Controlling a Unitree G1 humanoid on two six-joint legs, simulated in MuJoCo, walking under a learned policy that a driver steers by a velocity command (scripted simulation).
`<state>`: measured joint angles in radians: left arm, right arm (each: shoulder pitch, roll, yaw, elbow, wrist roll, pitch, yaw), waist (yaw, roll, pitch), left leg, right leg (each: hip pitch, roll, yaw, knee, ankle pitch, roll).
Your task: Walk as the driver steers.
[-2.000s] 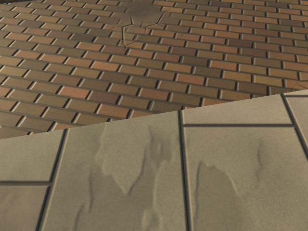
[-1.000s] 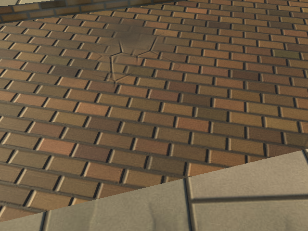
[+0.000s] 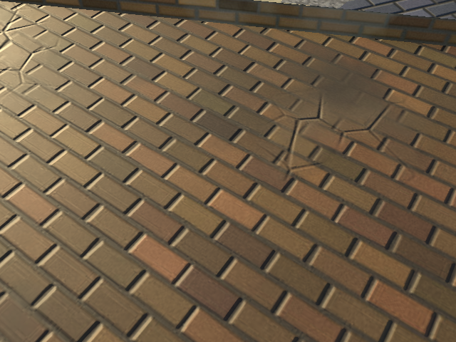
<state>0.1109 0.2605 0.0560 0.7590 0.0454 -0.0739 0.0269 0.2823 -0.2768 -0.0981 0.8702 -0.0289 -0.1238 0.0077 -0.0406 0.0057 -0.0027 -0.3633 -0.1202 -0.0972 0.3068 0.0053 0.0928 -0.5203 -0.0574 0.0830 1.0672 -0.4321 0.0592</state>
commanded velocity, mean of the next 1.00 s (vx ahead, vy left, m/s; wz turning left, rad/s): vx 0.01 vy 0.00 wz -0.17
